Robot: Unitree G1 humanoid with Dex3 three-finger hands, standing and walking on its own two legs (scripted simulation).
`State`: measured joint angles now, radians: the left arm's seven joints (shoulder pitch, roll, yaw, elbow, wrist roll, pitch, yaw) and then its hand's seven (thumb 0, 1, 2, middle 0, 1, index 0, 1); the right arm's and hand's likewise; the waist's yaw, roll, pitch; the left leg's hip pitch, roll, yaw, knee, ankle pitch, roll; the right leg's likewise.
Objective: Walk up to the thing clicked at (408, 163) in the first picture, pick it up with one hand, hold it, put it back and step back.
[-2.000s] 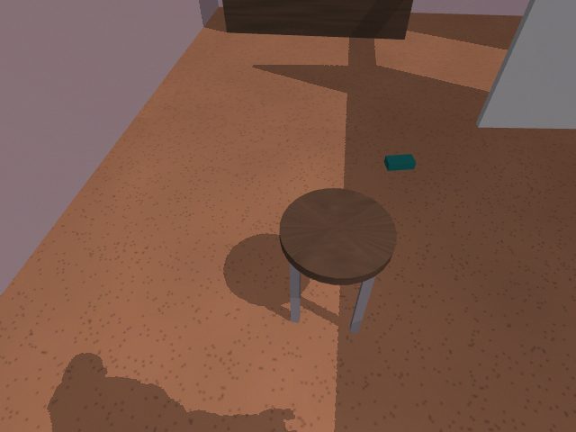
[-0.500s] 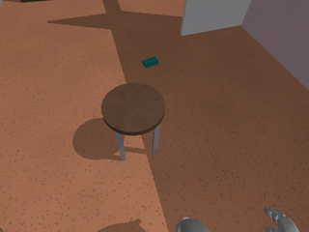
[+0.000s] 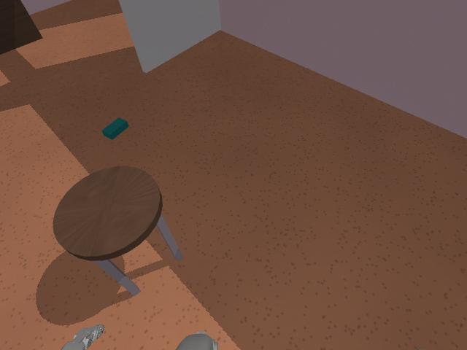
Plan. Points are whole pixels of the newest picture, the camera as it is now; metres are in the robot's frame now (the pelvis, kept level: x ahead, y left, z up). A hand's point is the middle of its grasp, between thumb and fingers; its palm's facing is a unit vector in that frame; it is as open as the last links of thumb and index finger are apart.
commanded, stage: walk up
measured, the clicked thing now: (115, 128) +1.45 +0.81 -0.74
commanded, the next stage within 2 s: stand in 1.94 s
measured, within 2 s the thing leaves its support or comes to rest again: neither
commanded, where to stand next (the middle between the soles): +0.09 -0.01 m, yaw -34 degrees
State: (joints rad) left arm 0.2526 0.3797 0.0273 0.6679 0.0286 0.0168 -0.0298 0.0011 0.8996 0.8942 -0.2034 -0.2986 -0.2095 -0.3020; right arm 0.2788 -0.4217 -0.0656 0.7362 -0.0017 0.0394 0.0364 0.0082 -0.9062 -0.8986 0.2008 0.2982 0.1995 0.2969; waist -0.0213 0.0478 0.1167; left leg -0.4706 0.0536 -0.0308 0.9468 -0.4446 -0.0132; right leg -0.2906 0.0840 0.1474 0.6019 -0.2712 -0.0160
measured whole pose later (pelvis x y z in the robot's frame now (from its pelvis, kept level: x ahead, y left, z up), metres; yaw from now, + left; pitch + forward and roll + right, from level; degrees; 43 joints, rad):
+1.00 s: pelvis -0.01 +0.02 -0.02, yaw -31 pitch -3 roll -2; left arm 0.24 0.41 0.05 0.84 0.02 -0.03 -0.01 0.00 0.90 0.89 -0.20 -0.30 -0.21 -0.30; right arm 0.26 -0.41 -0.03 0.81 -0.03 -0.01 0.02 0.01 -0.90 -0.90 0.21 0.30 0.21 0.30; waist -0.02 0.03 0.11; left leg -0.36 0.14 0.06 0.81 -0.40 -0.02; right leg -0.33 0.06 0.01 0.72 -0.34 -0.03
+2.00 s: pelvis +0.02 +0.02 +0.02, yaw -37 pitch -2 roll +0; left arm 0.08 0.34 -0.01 1.13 0.01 -0.02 0.00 0.00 0.90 0.89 -0.20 -0.30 -0.21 -0.30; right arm 0.06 -0.37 -0.02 1.11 -0.01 0.00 0.02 0.00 -0.91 -0.90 0.20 0.30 0.20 0.30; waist -0.02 0.01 0.07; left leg -0.12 0.05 0.10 0.38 -0.23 -0.01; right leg -0.18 0.03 0.14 0.40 -0.19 0.02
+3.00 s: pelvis +0.04 +0.03 +0.02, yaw -33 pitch -2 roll +0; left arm 0.11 0.35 -0.01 1.13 0.01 -0.01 0.00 0.00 0.90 0.89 -0.20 -0.30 -0.21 -0.30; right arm 0.09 -0.35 -0.02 1.14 -0.01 0.00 0.01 0.00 -0.91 -0.90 0.20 0.30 0.20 0.30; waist -0.01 0.00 0.05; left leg -0.10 0.01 0.04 0.33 -0.20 0.01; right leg -0.12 -0.01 0.08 0.31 -0.17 0.04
